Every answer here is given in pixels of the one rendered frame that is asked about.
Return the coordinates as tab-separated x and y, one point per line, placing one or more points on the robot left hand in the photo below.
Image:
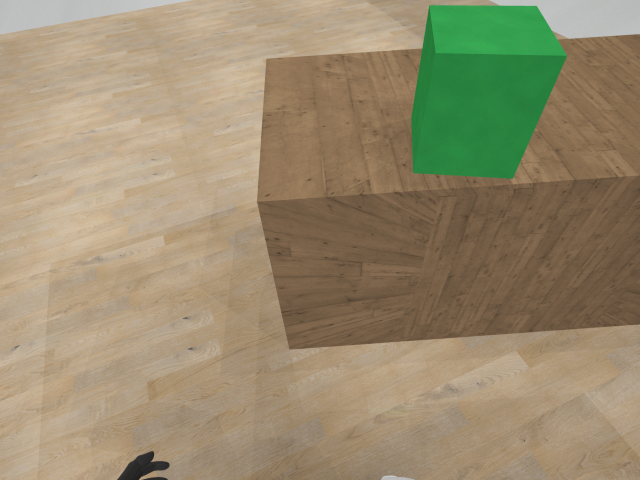
142	466

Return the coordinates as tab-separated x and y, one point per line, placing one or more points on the carton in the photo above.
485	75

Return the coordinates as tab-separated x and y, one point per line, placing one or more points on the pedestal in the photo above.
365	251

